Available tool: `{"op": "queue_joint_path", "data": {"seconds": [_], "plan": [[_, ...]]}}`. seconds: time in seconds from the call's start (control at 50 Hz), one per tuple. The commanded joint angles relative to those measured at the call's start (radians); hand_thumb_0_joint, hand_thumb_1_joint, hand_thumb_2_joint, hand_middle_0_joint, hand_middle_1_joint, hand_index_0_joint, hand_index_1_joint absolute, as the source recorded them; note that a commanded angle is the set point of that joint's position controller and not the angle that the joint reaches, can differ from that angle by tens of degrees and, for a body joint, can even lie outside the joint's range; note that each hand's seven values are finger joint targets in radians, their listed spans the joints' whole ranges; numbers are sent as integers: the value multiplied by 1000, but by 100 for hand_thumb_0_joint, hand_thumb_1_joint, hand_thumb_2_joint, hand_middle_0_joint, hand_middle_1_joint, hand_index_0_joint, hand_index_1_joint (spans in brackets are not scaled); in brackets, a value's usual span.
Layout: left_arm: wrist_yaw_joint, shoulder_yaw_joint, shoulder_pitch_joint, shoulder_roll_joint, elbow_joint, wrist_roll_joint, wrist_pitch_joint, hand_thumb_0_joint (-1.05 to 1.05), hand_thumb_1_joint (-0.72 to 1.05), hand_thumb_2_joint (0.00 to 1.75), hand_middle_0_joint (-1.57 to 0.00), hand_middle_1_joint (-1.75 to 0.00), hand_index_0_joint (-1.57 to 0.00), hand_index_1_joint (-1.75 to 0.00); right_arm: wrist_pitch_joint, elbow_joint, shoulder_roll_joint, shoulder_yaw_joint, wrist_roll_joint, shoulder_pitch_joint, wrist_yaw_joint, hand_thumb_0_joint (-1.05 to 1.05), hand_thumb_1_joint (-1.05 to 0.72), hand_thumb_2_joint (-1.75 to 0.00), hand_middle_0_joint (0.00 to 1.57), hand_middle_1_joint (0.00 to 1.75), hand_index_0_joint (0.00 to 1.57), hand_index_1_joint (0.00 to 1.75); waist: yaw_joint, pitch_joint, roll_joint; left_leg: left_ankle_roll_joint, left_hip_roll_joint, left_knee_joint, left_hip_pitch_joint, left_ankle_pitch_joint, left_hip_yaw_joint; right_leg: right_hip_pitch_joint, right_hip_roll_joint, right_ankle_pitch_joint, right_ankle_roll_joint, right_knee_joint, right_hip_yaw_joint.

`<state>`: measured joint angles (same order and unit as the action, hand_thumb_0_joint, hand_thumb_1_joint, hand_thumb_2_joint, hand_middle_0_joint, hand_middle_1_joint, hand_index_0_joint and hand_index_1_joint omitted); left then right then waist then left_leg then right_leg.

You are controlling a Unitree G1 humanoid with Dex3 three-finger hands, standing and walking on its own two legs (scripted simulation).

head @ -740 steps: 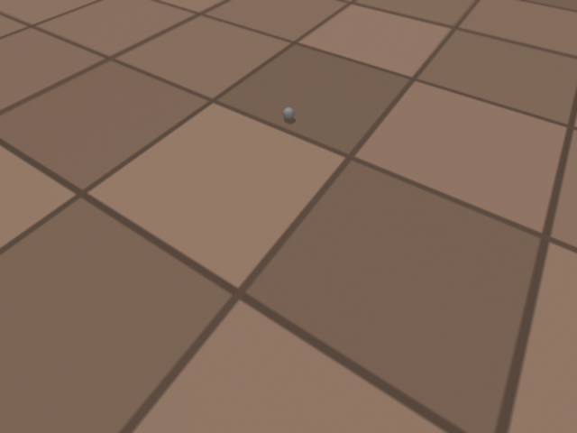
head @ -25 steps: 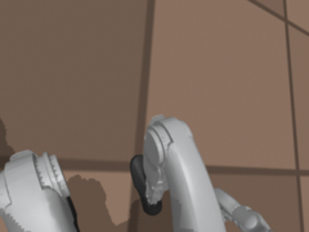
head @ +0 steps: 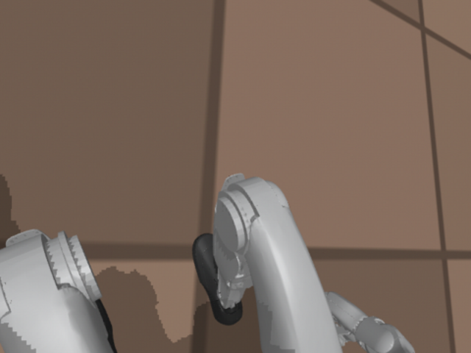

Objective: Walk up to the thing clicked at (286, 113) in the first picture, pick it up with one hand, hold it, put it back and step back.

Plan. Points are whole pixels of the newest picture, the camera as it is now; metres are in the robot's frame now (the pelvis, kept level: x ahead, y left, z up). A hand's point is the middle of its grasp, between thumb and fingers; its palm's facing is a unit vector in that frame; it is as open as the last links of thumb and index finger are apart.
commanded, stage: close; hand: left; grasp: from above
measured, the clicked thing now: out of the picture +0.41 +0.33 -0.26
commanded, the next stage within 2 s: settle in 1.44 s
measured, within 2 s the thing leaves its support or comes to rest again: leaves its support in 1.86 s
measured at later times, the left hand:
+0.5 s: hand out of the picture +0.39 +0.33 -0.25, palm faces -0.47 -0.17 -0.87, open 12.2 cm
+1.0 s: hand out of the picture +0.40 +0.34 -0.25, palm faces -0.45 -0.19 -0.87, open 9.8 cm
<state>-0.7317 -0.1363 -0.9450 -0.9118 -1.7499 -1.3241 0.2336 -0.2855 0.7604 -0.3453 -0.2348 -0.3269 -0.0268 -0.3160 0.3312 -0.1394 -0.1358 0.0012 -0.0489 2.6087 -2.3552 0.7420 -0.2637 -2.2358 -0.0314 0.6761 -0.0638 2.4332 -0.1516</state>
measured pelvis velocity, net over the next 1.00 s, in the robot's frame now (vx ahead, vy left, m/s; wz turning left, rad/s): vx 0.00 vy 0.00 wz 0.00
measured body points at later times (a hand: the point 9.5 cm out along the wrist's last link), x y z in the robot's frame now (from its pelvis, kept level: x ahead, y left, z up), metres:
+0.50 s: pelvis +0.00 +0.00 +0.00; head +0.26 +0.13 +0.34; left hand +0.41 +0.34 -0.20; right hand +0.08 -0.25 -0.07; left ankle +0.06 +0.13 -0.25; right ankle +0.11 -0.12 -0.25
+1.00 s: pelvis +0.00 +0.00 +0.00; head +0.26 +0.13 +0.34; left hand +0.42 +0.34 -0.20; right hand +0.08 -0.26 -0.06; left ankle +0.06 +0.13 -0.25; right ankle +0.11 -0.12 -0.25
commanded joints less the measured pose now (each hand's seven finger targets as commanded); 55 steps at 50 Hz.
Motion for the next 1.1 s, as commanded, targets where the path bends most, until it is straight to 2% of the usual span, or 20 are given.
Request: {"op": "queue_joint_path", "data": {"seconds": [0.0,0.06,0.2,0.28,0.3,0.36,0.4,0.48,0.5,0.56,0.68,0.74,0.8,0.84,0.9,0.92,0.96,1.02,1.06,1.08], "plan": [[-25,-53,-234,-276,73,37,-36,0,-39,90,-10,-106,-14,-102,-8,13,-321,99,23,-173,4,0,-89,-90,20,30,20,30,25,605,493,-3,-1,-293,457,-188,108,297,-44,-217,78,-196,-105],[18,-62,-196,-257,45,53,-44,0,-39,86,-10,-104,-14,-100,-10,6,-309,98,23,-181,0,0,-89,-90,20,30,20,30,31,602,488,-3,2,-291,469,-222,111,306,-43,-242,75,-195,-111],[81,-24,-219,-254,95,79,22,0,-35,85,-11,-107,-16,-101,-4,0,-306,78,29,-185,7,0,-90,-90,20,30,20,30,45,618,494,-4,0,-277,496,-254,110,346,-42,-276,72,-198,-118],[78,-1,-185,-241,84,74,57,0,-29,88,-15,-109,-20,-103,12,-4,-301,64,29,-175,12,0,-89,-90,20,30,20,30,34,614,458,-6,-2,-272,469,-249,106,362,-48,-274,70,-202,-121],[65,-23,-171,-261,96,68,65,0,-28,90,-16,-109,-21,-104,21,-5,-306,65,27,-187,15,0,-89,-90,20,30,20,30,22,641,476,-6,0,-281,485,-265,110,380,-52,-285,73,-210,-119],[38,-22,-167,-262,107,50,79,0,-21,86,-19,-110,-25,-103,34,-7,-307,60,14,-182,17,0,-89,-90,20,30,20,30,21,653,485,-3,-3,-284,491,-280,106,378,-57,-297,74,-204,-128],[23,2,-180,-235,98,42,79,0,-18,84,-19,-112,-27,-104,32,-10,-320,68,14,-165,17,0,-89,-90,20,30,20,30,34,613,470,-3,-2,-276,479,-256,104,341,-54,-278,74,-193,-132],[-19,13,-217,-228,138,27,72,0,-12,78,-21,-111,-30,-101,24,-9,-324,72,5,-159,16,0,-89,-90,20,30,20,30,35,609,503,2,-4,-298,492,-226,96,320,-56,-245,79,-204,-136],[-29,-15,-189,-257,93,17,61,0,-12,80,-22,-110,-30,-101,21,-3,-324,64,0,-160,14,0,-89,-90,20,30,20,30,36,595,480,2,-5,-294,486,-217,88,311,-53,-240,77,-195,-141],[-43,-1,-209,-248,113,14,35,0,-8,79,-24,-109,-33,-100,11,5,-336,88,9,-154,16,0,-89,-90,20,30,20,30,41,576,457,-2,-5,-298,464,-170,96,300,-52,-198,74,-218,-128],[-22,-19,-217,-249,74,41,-21,0,-2,74,-28,-108,-38,-98,-12,1,-323,86,15,-160,5,0,-89,-90,20,30,20,30,43,578,467,-4,-4,-284,452,-190,107,307,-47,-223,72,-212,-114],[7,-45,-231,-283,89,56,-22,0,-1,73,-31,-105,-39,-96,-19,5,-331,90,26,-172,3,0,-89,-90,20,30,20,30,32,617,521,4,-4,-292,505,-236,99,310,-43,-256,77,-193,-116],[39,-29,-203,-262,49,67,-13,0,2,72,-33,-103,-42,-94,-22,-3,-314,69,29,-159,1,0,-89,-90,20,30,20,30,40,573,486,-2,0,-278,460,-228,103,313,-41,-256,71,-191,-120],[45,-40,-199,-289,81,65,0,0,5,68,-34,-105,-44,-94,-11,-4,-323,74,25,-174,8,0,-90,-90,20,30,20,30,26,622,485,-5,0,-285,469,-247,112,356,-50,-268,72,-217,-115],[61,-29,-150,-273,38,62,13,0,14,70,-39,-107,-50,-96,2,-12,-312,67,23,-172,10,0,-89,-90,20,30,20,30,25,593,463,-9,1,-279,445,-233,117,353,-48,-258,72,-209,-112],[57,-42,-142,-284,71,65,19,0,16,71,-40,-107,-51,-96,10,-12,-318,71,19,-178,14,0,-89,-90,20,30,20,30,9,638,466,-9,0,-283,460,-258,119,386,-55,-279,72,-222,-106],[64,-23,-159,-265,54,63,27,0,21,69,-43,-107,-55,-95,10,-13,-314,65,20,-179,11,0,-89,-90,20,30,20,30,30,602,469,-7,2,-279,462,-254,113,351,-47,-273,72,-200,-117],[52,-44,-157,-274,81,68,41,0,28,67,-48,-107,-60,-94,19,-15,-318,68,23,-181,18,0,-89,-90,20,30,20,30,13,634,487,-1,-1,-297,484,-254,102,358,-52,-269,78,-203,-122],[54,-17,-166,-255,63,54,46,0,32,63,-49,-106,-63,-92,21,-18,-317,66,16,-182,17,0,-89,-90,20,30,20,30,36,591,467,-5,0,-289,464,-228,103,326,-50,-252,74,-201,-129],[50,-24,-174,-266,79,53,51,0,34,63,-51,-105,-64,-92,26,-22,-313,61,16,-185,20,0,-89,-90,20,30,20,30,31,601,454,-8,0,-289,449,-216,106,343,-54,-243,73,-215,-123]]}}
